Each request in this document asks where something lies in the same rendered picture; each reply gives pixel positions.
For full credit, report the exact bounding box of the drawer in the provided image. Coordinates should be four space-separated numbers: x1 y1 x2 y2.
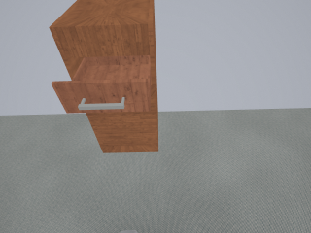
52 55 152 114

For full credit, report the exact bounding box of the cabinet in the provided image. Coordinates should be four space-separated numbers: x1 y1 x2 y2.
49 0 158 153

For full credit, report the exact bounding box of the handle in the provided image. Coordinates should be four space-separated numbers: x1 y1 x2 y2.
78 97 125 110

